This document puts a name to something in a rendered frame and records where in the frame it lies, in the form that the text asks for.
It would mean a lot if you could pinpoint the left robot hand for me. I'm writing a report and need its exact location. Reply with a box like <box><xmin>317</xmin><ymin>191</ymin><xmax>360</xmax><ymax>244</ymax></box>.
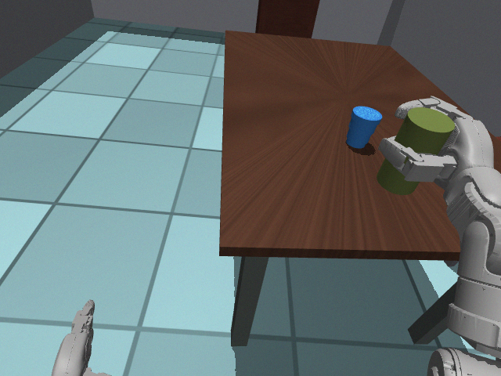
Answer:
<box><xmin>52</xmin><ymin>300</ymin><xmax>111</xmax><ymax>376</ymax></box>

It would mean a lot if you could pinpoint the table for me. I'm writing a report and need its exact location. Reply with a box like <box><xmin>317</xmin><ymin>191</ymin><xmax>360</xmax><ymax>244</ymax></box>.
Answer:
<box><xmin>219</xmin><ymin>31</ymin><xmax>501</xmax><ymax>346</ymax></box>

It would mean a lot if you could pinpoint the right robot hand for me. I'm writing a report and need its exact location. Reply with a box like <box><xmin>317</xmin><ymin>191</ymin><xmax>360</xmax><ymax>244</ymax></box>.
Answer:
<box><xmin>378</xmin><ymin>96</ymin><xmax>494</xmax><ymax>190</ymax></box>

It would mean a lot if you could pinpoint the right robot arm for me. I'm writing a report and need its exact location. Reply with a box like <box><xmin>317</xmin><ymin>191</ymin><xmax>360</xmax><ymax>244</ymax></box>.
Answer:
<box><xmin>427</xmin><ymin>167</ymin><xmax>501</xmax><ymax>376</ymax></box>

